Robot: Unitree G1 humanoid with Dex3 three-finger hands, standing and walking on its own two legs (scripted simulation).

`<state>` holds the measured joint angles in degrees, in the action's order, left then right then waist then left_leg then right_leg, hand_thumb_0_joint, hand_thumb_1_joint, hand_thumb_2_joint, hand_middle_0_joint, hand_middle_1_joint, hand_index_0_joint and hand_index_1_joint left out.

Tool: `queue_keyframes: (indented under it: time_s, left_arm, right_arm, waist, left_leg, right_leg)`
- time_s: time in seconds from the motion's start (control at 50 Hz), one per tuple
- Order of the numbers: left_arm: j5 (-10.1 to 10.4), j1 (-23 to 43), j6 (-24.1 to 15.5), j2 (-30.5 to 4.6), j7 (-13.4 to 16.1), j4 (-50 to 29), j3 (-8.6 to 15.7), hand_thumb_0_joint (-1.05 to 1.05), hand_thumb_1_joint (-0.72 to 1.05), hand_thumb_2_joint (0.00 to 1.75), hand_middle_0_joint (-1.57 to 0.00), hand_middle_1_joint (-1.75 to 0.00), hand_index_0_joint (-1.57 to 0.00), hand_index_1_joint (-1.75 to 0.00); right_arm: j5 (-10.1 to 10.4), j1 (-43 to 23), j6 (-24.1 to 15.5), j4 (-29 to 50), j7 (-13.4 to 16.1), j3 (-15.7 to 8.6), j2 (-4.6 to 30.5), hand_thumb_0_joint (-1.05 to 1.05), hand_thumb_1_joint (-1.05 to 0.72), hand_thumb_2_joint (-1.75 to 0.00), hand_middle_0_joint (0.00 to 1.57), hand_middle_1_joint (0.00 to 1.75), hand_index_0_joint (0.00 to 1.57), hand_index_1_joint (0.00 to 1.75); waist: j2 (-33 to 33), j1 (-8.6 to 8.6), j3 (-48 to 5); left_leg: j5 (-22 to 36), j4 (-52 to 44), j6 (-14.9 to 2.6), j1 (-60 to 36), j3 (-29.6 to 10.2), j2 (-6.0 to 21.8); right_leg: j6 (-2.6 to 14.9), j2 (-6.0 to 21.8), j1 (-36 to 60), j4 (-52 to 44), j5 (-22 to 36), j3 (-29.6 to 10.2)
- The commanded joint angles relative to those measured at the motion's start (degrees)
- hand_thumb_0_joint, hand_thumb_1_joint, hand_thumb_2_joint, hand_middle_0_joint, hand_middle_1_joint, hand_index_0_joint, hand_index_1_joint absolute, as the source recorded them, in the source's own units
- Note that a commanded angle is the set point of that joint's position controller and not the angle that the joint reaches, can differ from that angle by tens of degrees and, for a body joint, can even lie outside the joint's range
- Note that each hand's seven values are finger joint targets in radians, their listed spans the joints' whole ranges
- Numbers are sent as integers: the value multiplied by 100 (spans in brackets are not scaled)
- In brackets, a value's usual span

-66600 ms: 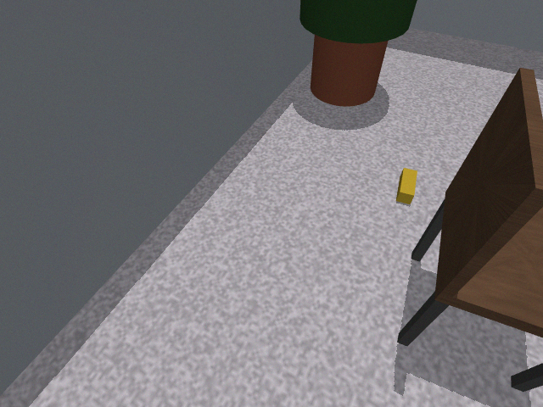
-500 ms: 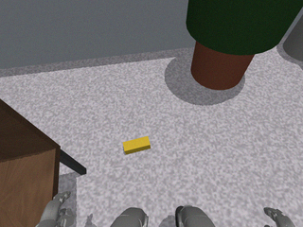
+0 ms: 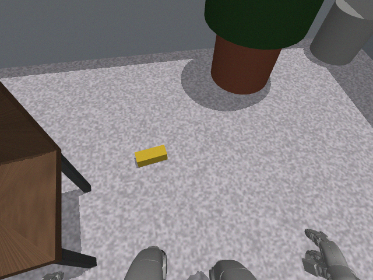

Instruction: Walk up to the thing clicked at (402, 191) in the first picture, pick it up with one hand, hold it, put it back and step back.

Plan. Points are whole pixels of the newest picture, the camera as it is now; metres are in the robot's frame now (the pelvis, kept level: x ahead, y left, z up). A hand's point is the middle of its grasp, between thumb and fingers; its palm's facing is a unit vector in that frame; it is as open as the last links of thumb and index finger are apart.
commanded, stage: step back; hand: left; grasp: from above
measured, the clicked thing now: (151, 155) +0.73 +0.23 -0.72
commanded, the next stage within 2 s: stand in 1.96 s
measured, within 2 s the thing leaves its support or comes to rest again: neither
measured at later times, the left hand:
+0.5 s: hand out of the picture -0.05 +0.23 -0.14, palm faces +0.09 -0.93 -0.37, open 7.4 cm
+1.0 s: hand out of the picture -0.29 +0.18 -0.13, palm faces +0.09 -0.90 -0.43, open 7.4 cm
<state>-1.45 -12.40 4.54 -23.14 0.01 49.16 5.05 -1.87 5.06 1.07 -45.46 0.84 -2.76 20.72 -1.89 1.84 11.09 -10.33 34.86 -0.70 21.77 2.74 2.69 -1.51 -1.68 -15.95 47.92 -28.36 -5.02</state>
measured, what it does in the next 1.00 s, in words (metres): walks backwards: right foot, then left foot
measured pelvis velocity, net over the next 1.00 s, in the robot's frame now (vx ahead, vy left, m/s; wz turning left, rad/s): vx -0.30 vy -0.09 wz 0.07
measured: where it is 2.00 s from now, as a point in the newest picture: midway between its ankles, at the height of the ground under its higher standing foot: outside the picture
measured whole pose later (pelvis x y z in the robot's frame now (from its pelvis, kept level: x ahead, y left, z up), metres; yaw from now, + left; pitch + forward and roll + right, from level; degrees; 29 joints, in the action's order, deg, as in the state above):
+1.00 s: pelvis -0.30 -0.09 +0.00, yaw +4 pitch -2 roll +0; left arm -2.8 -16.2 0.0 -20.0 -0.2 54.7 3.5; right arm -1.4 11.7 2.7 -52.6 -0.1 -3.7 24.1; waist 3.3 2.5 2.7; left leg -24.5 52.5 0.5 22.9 -6.5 -2.1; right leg -0.3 1.2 -14.9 37.4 -20.8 -1.7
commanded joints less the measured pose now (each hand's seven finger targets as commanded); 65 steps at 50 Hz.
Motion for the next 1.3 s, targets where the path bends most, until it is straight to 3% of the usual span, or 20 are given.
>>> queue_keyframes:
  time_s: [0.0, 0.04, 0.06, 0.08, 0.16, 0.28, 0.34, 0.4, 0.44, 0.46, 0.48, 0.54, 0.74, 0.76, 0.82, 0.88, 0.98, 1.06, 1.12, 1.28]
  left_arm:
    - [-24, -965, -217, -858, -42, -124, 350, 0, 90, 90, -20, -30, -20, -30]
    - [-172, -867, -260, -1371, -47, -207, 491, 0, 90, 90, -20, -30, -20, -30]
    - [-141, -294, -238, -1856, -66, -535, 568, 0, 90, 90, -20, -30, -20, -30]
    - [-159, 341, -252, -2092, -11, -769, 593, 0, 90, 90, -20, -30, -20, -30]
    - [-142, 1147, -261, -1099, 58, -961, 418, 0, 90, 90, -20, -30, -20, -30]
    - [-166, 136, -244, -1000, 165, -967, 415, 0, 90, 90, -20, -30, -20, -30]
    - [-114, 187, -182, -1053, 183, -1038, 362, 0, 90, 90, -20, -30, -20, -30]
    - [-19, 455, -79, -1106, 116, -1161, 275, 0, 90, 90, -20, -30, -20, -30]
    - [39, 575, -87, -710, 75, -1282, 166, 0, 90, 90, -20, -30, -20, -30]
    - [-4, 1036, -78, -1034, 138, -1323, 341, 0, 90, 90, -20, -30, -20, -30]
    - [-38, 1027, -62, -1178, 139, -1261, 380, 0, 90, 90, -20, -30, -20, -30]
    - [83, 390, -23, -972, 75, -842, 344, 0, 90, 90, -20, -30, -20, -30]
    - [12, -473, -524, -773, 63, -56, 177, 0, 90, 90, -20, -30, -20, -30]
    - [-63, -543, -574, -971, 87, 120, 252, 0, 90, 90, -20, -30, -20, -30]
    - [-172, 357, -586, -2166, 112, -252, 449, 0, 90, 90, -20, -30, -20, -30]
    - [-132, 714, -674, -1397, 137, -244, 264, 0, 90, 90, -20, -30, -20, -30]
    - [-144, -30, -731, -1484, 97, 19, 341, 0, 90, 90, -20, -30, -20, -30]
    - [-65, 208, -602, -1330, 36, -48, 203, 0, 90, 90, -20, -30, -20, -30]
    - [45, 534, -605, -1117, 86, -79, 157, 0, 90, 90, -20, -30, -20, -30]
    - [38, 254, -773, -883, -19, 137, 153, 0, 90, 90, -20, -30, -20, -30]
  right_arm:
    - [40, -44, 18, 399, 88, -496, 1727, 0, -90, -90, 20, 30, 20, 30]
    - [139, 29, 61, 424, 77, -388, 1309, 0, -90, -90, 20, 30, 20, 30]
    - [165, -103, 60, 473, 155, -363, 1152, 0, -90, -90, 20, 30, 20, 30]
    - [124, -44, 83, 394, 210, -487, 1439, 0, -90, -90, 20, 30, 20, 30]
    - [166, 825, 41, -73, 137, -345, 1190, 0, -90, -90, 20, 30, 20, 30]
    - [87, 709, -125, 114, 200, -217, 1054, 0, -90, -90, 20, 30, 20, 30]
    - [37, 1009, -142, 30, 184, -261, 1072, 0, -90, -90, 20, 30, 20, 30]
    - [44, 1609, -122, -247, 141, -359, 1212, 0, -90, -90, 20, 30, 20, 30]
    - [-96, 1279, -103, -90, 116, -519, 2021, 0, -90, -90, 20, 30, 20, 30]
    - [-84, 934, -88, 70, 104, -585, 2423, 0, -90, -90, 20, 30, 20, 30]
    - [-98, 498, -158, 171, 165, -573, 2308, 0, -90, -90, 20, 30, 20, 30]
    - [-134, 98, -175, 270, 209, -329, 1574, 0, -90, -90, 20, 30, 20, 30]
    - [-39, 320, 66, 146, 28, -433, 1709, 0, -90, -90, 20, 30, 20, 30]
    - [-23, 451, 102, 83, 13, -364, 1437, 0, -90, -90, 20, 30, 20, 30]
    - [24, -31, 97, 221, 87, -380, 1368, 0, -90, -90, 20, 30, 20, 30]
    - [143, 149, 30, -130, -36, -352, 1351, 0, -90, -90, 20, 30, 20, 30]
    - [7, 108, -131, -205, -111, -264, 1199, 0, -90, -90, 20, 30, 20, 30]
    - [-18, 703, -293, -546, -148, -362, 1151, 0, -90, -90, 20, 30, 20, 30]
    - [-57, 1077, -361, -628, -109, -616, 2196, 0, -90, -90, 20, 30, 20, 30]
    - [-15, 768, -336, -572, -140, -447, 1571, 0, -90, -90, 20, 30, 20, 30]
  waist:
    - [1245, 40, -1647]
    - [-301, 62, -1293]
    - [-1414, 207, -909]
    - [-1649, 126, -445]
    - [-757, -398, -427]
    - [-1011, 186, -1271]
    - [-1097, 130, -1603]
    - [-522, -223, -1671]
    - [1434, -188, -1424]
    - [1542, -469, -1156]
    - [1358, -308, -876]
    - [567, 113, -974]
    - [1473, -67, -1635]
    - [876, -99, -1609]
    - [-1089, 142, -662]
    - [-416, -197, -308]
    - [-946, 191, -610]
    - [-771, -149, -869]
    - [1017, -408, -927]
    - [1119, -225, -873]
  left_leg:
    - [487, -737, -794, -625, -1315, 1020]
    - [-1167, 474, -158, 852, -982, 7]
    - [-2271, 1997, 138, 776, -570, -880]
    - [-2384, 3112, 162, 299, -1064, -592]
    - [-1308, 3534, 92, 455, -1146, -1038]
    - [-2124, 1730, 279, 1027, -739, -599]
    - [-1848, 464, 131, 289, -453, -388]
    - [-130, -1106, -102, -943, -202, -441]
    - [480, -1521, -967, -1279, -2971, 1509]
    - [700, -1770, -1793, -43, -3594, 2300]
    - [914, -1783, -1920, 523, -3706, 2447]
    - [2044, -1090, -1156, -163, -1489, 1110]
    - [46, -67, -992, -1113, -968, 902]
    - [-182, 575, -735, -492, -774, 579]
    - [-2218, 2072, 86, 324, -1271, -186]
    - [-1308, 2262, 62, 334, -1150, -484]
    - [-1812, 942, 168, 627, -768, -338]
    - [-1104, -1399, -2, -1085, -287, -518]
    - [-2559, -2134, -1322, -1500, -3902, 1581]
    - [55, -1283, -983, -977, -1861, 806]
  right_leg:
    - [318, 60, 855, -1987, 1063, 441]
    - [805, 1065, 999, -2637, 704, -1404]
    - [1582, 2143, -450, -3300, 141, -2449]
    - [1959, 2698, -1805, -3736, -181, -3065]
    - [969, 1068, -1009, -2954, 1041, -488]
    - [1399, 1589, 1702, -2138, 3336, -741]
    - [1338, 1657, 1715, -1682, 4224, -661]
    - [873, 1338, 608, -1321, 2822, -403]
    - [308, 58, -1358, 199, 192, 407]
    - [167, -105, -997, 1495, -906, -88]
    - [179, 23, -725, 2340, -833, -606]
    - [231, -491, -1168, 3002, 22, -674]
    - [189, 38, 482, -2687, 911, 586]
    - [259, 83, 996, -2847, 1085, 168]
    - [1627, 2488, -1374, -3488, -1234, -3173]
    - [1142, 1458, -871, -2869, 261, -1220]
    - [1131, 1458, 356, -2734, -171, -1229]
    - [897, 1271, -87, -1969, 453, -621]
    - [286, 259, -1688, 433, -538, 412]
    - [276, 188, -226, -1252, 488, 729]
